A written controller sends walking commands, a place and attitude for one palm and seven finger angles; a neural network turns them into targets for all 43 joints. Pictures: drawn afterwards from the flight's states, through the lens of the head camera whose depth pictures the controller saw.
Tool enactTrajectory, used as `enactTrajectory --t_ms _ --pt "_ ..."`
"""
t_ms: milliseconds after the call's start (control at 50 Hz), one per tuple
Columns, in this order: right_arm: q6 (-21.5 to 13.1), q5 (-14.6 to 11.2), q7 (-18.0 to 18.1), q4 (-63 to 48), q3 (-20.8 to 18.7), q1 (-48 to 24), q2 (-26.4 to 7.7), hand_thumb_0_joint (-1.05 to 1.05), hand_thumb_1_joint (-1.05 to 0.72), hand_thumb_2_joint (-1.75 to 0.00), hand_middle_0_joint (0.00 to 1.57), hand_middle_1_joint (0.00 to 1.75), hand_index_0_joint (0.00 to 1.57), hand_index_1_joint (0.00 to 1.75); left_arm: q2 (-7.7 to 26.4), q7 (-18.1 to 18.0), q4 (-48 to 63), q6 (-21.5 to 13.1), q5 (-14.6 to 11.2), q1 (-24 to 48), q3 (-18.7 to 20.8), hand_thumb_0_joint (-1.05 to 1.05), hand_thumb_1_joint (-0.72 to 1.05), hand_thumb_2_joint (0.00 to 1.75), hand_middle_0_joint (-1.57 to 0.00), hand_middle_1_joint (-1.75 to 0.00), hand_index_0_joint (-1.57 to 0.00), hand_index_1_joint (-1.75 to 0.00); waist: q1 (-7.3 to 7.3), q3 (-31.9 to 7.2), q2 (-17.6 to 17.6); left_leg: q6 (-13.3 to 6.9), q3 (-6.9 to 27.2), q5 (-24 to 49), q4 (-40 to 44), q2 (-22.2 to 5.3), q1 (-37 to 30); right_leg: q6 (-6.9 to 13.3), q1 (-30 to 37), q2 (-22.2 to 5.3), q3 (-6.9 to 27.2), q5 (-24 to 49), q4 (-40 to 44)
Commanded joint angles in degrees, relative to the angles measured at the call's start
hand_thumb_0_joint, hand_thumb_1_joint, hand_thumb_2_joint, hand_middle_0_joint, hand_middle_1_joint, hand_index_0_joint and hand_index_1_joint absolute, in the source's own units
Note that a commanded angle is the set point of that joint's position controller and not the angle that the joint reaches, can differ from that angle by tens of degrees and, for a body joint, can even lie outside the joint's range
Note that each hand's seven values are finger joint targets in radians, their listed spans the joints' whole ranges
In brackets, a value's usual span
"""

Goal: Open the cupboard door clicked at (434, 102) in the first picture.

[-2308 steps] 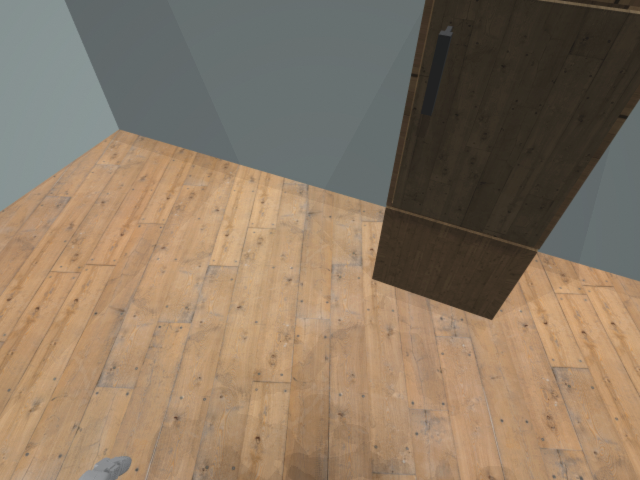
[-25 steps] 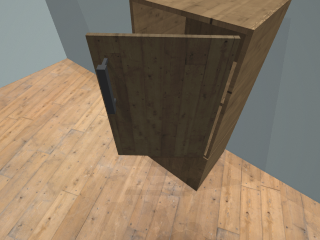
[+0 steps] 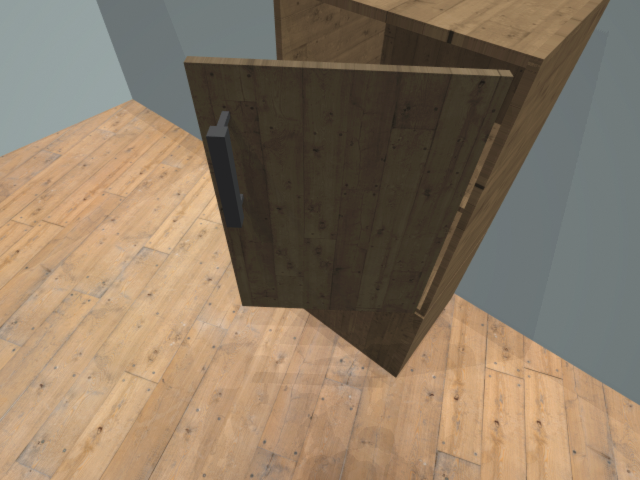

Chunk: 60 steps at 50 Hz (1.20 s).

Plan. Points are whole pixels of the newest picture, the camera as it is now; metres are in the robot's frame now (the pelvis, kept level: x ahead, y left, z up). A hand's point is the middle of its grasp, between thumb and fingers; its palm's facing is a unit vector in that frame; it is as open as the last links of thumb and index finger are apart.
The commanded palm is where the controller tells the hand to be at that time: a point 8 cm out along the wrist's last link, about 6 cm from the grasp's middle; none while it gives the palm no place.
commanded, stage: come to a stop and stand still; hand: left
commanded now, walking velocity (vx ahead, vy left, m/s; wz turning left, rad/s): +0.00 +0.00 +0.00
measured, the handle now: (230, 172) +0.51 +0.17 +0.09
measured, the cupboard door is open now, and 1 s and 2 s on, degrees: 37 37 37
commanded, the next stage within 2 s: look again from close up in 0.20 s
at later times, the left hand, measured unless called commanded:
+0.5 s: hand out of the picture +0.03 +0.19 -0.18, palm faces +0.00 -0.98 -0.19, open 7.4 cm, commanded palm none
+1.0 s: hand out of the picture +0.12 +0.21 -0.09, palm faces +0.23 -0.95 -0.20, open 7.5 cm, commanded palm +0.10 +0.25 -0.06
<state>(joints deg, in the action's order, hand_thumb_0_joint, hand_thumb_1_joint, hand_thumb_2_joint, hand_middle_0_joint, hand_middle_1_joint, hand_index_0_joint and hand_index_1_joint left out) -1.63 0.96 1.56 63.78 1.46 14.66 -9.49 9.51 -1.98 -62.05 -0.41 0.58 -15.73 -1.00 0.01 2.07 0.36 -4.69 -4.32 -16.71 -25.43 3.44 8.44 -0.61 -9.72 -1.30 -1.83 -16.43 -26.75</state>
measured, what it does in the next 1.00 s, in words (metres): stands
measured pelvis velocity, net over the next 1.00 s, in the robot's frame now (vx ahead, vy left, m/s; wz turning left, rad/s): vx -0.01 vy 0.02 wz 0.03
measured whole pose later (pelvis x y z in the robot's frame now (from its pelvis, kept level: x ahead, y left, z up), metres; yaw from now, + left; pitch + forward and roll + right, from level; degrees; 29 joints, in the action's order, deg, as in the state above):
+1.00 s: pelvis -0.01 +0.02 +0.00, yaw +2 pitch +0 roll +0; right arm -11.9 -1.3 2.8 54.0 0.5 19.9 -10.0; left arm 10.7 -5.9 -20.3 1.4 -5.0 -24.3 1.7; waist 0.1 0.3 1.3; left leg -4.6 -3.3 -13.9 -22.0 6.1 8.6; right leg 0.3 -15.6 -2.5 -1.7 -19.9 -37.9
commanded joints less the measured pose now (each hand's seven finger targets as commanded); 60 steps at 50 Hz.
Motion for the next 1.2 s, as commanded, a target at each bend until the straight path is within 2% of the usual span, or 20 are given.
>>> enactTrajectory --t_ms 0,420,700,840,860,880,900,920,940,960,980,1000,1020,1040,1060,1080,1100,1120,1140,1180 --pt "-0.88 -0.36 0.52 -1.50 -1.25 2.70 -6.79 0.00 -0.90 -0.90 0.20 0.30 0.20 0.30 6.25 -0.70 1.77 -0.70 -0.06 -2.68 1.21 0.00 0.90 0.90 -0.20 -0.30 -0.20 -0.30 -0.21 -0.49 -0.21 1.10 8.09 19.02 4.95 -9.45 0.59 2.77 1.29 -4.71 4.49 12.96 2.05" --pt "-0.93 -0.39 0.94 -0.66 -1.73 1.50 -7.30 0.00 -0.90 -0.90 0.20 0.30 0.20 0.30 6.79 -0.71 1.98 -0.34 0.07 -1.47 1.58 0.00 0.90 0.90 -0.20 -0.30 -0.20 -0.30 -0.31 -0.52 -0.73 1.09 7.95 25.02 4.97 -9.64 -1.73 2.46 1.88 -4.79 4.12 15.13 1.96" --pt "-0.85 -0.41 0.95 -0.08 -1.63 1.82 -7.42 0.00 -0.90 -0.90 0.20 0.30 0.20 0.30 6.51 -0.59 1.42 0.08 0.01 -1.36 1.45 0.00 0.90 0.90 -0.20 -0.30 -0.20 -0.30 -0.24 1.29 -0.92 1.23 9.09 20.97 7.15 -9.90 -0.90 2.04 0.97 -4.62 3.87 9.70 2.99" --pt "-0.93 -0.48 0.90 0.15 -1.72 1.84 -7.18 0.00 -0.90 -0.90 0.20 0.30 0.20 0.30 6.34 -0.59 1.01 -0.12 0.07 -2.09 1.40 0.00 0.90 0.90 -0.20 -0.30 -0.20 -0.30 -0.35 1.48 0.01 1.10 8.80 19.32 7.26 -9.68 -0.75 2.13 1.08 -4.95 4.36 10.73 3.58" --pt "-0.96 -1.30 0.43 -3.93 -1.50 0.53 -8.65 0.00 -0.90 -0.90 0.20 0.30 0.20 0.30 5.54 -2.62 -0.71 -1.23 0.84 -5.33 0.67 0.00 0.90 0.90 -0.20 -0.30 -0.20 -0.30 -0.57 1.61 -2.85 4.14 8.56 43.99 -1.62 -11.29 0.54 0.77 -2.11 -5.59 4.06 20.34 1.43" --pt "-9.33 -3.29 1.47 -23.62 -4.44 5.21 -16.74 0.00 -0.90 -0.90 0.20 0.30 0.20 0.30 24.36 -3.09 90.16 -12.31 -9.04 35.74 14.92 0.00 0.88 0.89 -0.20 -0.32 -0.20 -0.32 5.17 -28.92 -14.17 9.15 13.52 53.23 1.87 -7.77 -19.78 1.47 -3.64 0.92 -1.52 18.38 -5.01" --pt "-15.49 -2.54 3.00 -20.21 -1.33 -0.32 -11.48 0.00 -0.90 -0.90 0.20 0.30 0.20 0.30 17.27 -4.52 75.44 -8.48 -3.93 12.04 9.41 0.00 0.85 0.88 -0.20 -0.33 -0.20 -0.33 1.61 -23.81 -22.68 11.56 13.16 58.66 7.73 -11.47 -24.21 2.74 -11.51 1.59 -1.39 -1.05 -15.08" --pt "-16.07 -2.13 3.01 -15.79 -2.69 0.05 -10.91 0.00 -0.90 -0.90 0.20 0.30 0.20 0.30 12.76 -6.92 67.89 -5.43 -4.95 8.32 7.80 0.00 0.83 0.87 -0.21 -0.34 -0.21 -0.34 0.34 -18.18 -20.68 13.86 10.96 53.49 7.33 -9.88 -14.86 2.52 -12.00 0.61 -0.63 -5.31 -17.08" --pt "-15.41 -3.49 1.89 -15.97 -3.23 2.54 -7.71 0.00 -0.90 -0.90 0.20 0.30 0.20 0.30 -2.71 -5.63 56.73 -0.33 -6.82 -8.94 -1.70 0.00 0.81 0.86 -0.21 -0.36 -0.21 -0.36 1.87 -10.09 -11.00 12.84 11.35 42.41 8.21 -10.34 -10.18 1.41 -15.13 0.53 -1.01 -7.22 -15.72" --pt "-15.91 -3.55 0.79 -21.37 -3.83 0.84 -10.77 0.00 -0.90 -0.90 0.20 0.30 0.20 0.30 -0.93 -4.14 67.04 -2.40 -9.23 0.70 -1.23 0.00 0.78 0.85 -0.21 -0.37 -0.21 -0.37 2.22 -4.43 -6.74 10.09 10.79 36.98 5.33 -9.72 -5.16 1.13 -15.68 -0.46 -1.19 -5.57 -14.04" --pt "-16.65 -2.84 0.49 -23.10 -4.79 -0.75 -12.02 0.00 -0.90 -0.90 0.20 0.30 0.20 0.30 2.30 -2.66 67.69 -5.41 -9.39 0.87 2.22 0.00 0.76 0.84 -0.21 -0.39 -0.21 -0.39 2.19 -6.47 -1.35 8.04 9.84 29.01 0.93 -8.43 -2.89 1.52 -15.34 -0.03 -1.89 -4.47 -10.14" --pt "-16.76 -2.07 0.58 -24.69 -5.23 -1.29 -12.63 0.00 -0.90 -0.90 0.20 0.30 0.20 0.30 5.14 -1.20 63.59 -8.39 -9.27 -1.64 6.37 0.00 0.74 0.83 -0.21 -0.40 -0.21 -0.40 2.25 -5.22 5.64 6.90 9.28 21.51 -3.40 -6.91 1.86 1.99 -16.01 0.75 -2.83 -1.14 -6.23" --pt "-16.37 -1.90 0.14 -26.73 -5.45 -1.73 -12.93 0.00 -0.90 -0.90 0.20 0.30 0.20 0.30 5.21 1.17 56.74 -10.85 -9.98 -8.95 9.27 0.00 0.71 0.82 -0.21 -0.42 -0.21 -0.42 0.39 -5.75 8.38 6.48 8.22 16.83 -6.99 -5.24 7.03 2.46 -14.56 0.81 -2.80 3.58 -3.89" --pt "-15.66 -1.64 -0.12 -28.20 -5.10 -2.60 -12.63 0.00 -0.90 -0.90 0.20 0.30 0.20 0.30 4.54 3.55 51.33 -14.32 -10.86 -12.95 10.82 0.00 0.69 0.81 -0.22 -0.43 -0.22 -0.43 -0.21 -4.22 13.58 6.23 7.72 11.55 -9.64 -3.83 13.47 2.38 -16.25 0.86 -2.68 4.24 -5.54" --pt "-15.14 -1.46 -0.37 -29.73 -4.99 -4.69 -12.67 0.00 -0.90 -0.90 0.20 0.30 0.20 0.30 3.89 6.49 48.14 -18.29 -12.27 -16.22 12.12 0.00 0.67 0.80 -0.22 -0.45 -0.22 -0.45 -1.08 -3.24 14.75 6.35 7.20 6.57 -11.57 -2.94 19.55 2.58 -19.17 1.03 -3.01 0.99 -8.39" --pt "-14.87 -1.65 -0.92 -31.53 -5.18 -6.17 -12.79 0.00 -0.90 -0.90 0.20 0.30 0.20 0.30 4.58 10.25 48.49 -22.40 -14.05 -16.75 13.92 0.00 0.64 0.79 -0.22 -0.47 -0.22 -0.47 -1.71 -4.14 12.21 7.46 7.07 2.20 -12.72 -2.37 24.05 3.16 -22.11 0.99 -3.36 -3.76 -11.36" --pt "-14.72 -1.88 -1.29 -33.51 -5.64 -7.41 -13.44 0.00 -0.90 -0.90 0.20 0.30 0.20 0.30 5.58 14.64 48.44 -26.47 -16.00 -17.21 15.63 0.00 0.62 0.78 -0.22 -0.48 -0.22 -0.48 -2.62 -4.07 12.27 7.85 6.80 -0.13 -14.90 -1.92 27.32 3.58 -24.46 1.36 -3.12 -5.99 -14.45" --pt "-14.50 -2.37 -1.84 -35.85 -6.26 -7.33 -14.30 0.00 -0.90 -0.90 0.20 0.30 0.20 0.30 7.18 19.24 46.54 -29.46 -17.02 -19.32 16.57 0.00 0.60 0.77 -0.22 -0.50 -0.22 -0.50 -3.21 -4.13 10.18 7.60 5.44 -0.83 -17.36 -1.31 28.66 4.38 -23.75 0.91 -0.70 -6.62 -15.57" --pt "-14.49 -2.60 -1.86 -38.33 -6.00 -8.99 -14.53 0.00 -0.90 -0.90 0.20 0.30 0.20 0.30 7.83 22.45 46.97 -31.12 -18.23 -18.02 16.18 0.00 0.57 0.76 -0.22 -0.51 -0.22 -0.51 -2.97 -4.34 8.84 6.60 4.29 -3.53 -19.61 -0.45 31.80 4.15 -23.95 0.29 1.73 -8.87 -15.68" --pt "-14.50 -3.44 -1.68 -42.53 -5.64 -9.92 -14.31 0.00 -0.90 -0.90 0.20 0.30 0.20 0.30 11.36 25.02 52.23 -30.46 -19.07 -13.80 18.61 0.00 0.53 0.74 -0.23 -0.54 -0.23 -0.54 -3.59 -8.87 5.02 4.84 3.04 -8.01 -21.27 0.23 35.27 3.45 -22.91 -0.08 4.82 -14.79 -15.53"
